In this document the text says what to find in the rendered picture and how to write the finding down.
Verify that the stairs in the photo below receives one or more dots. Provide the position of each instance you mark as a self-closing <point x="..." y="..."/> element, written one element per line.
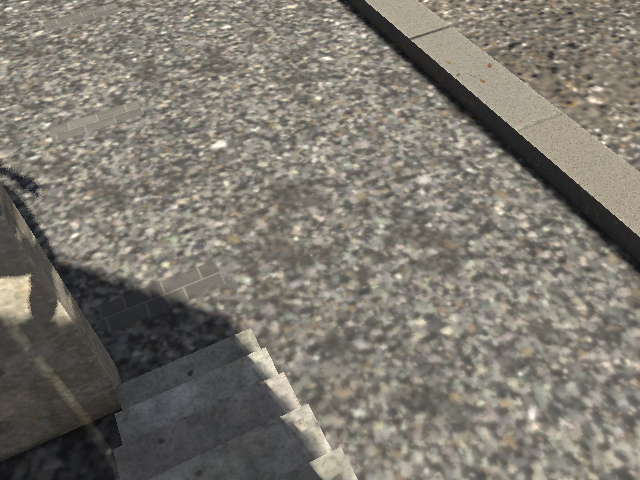
<point x="221" y="413"/>

